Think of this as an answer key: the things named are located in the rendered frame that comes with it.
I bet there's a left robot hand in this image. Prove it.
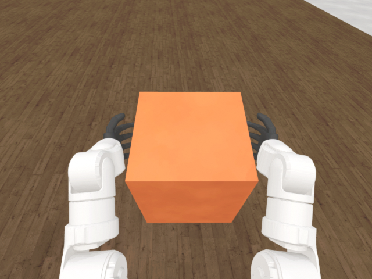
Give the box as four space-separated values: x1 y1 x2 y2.
103 113 135 160

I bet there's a right robot hand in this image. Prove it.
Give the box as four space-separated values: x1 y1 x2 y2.
247 113 278 161

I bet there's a robot left upper arm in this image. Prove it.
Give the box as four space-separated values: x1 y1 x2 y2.
60 250 128 279

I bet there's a right robot forearm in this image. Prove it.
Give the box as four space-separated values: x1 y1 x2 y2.
256 139 321 279

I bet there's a robot right upper arm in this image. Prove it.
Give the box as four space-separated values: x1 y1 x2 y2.
251 249 320 279

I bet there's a left robot forearm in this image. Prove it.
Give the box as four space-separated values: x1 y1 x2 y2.
59 138 125 279

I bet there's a carton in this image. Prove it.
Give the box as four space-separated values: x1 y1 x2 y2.
125 92 259 223

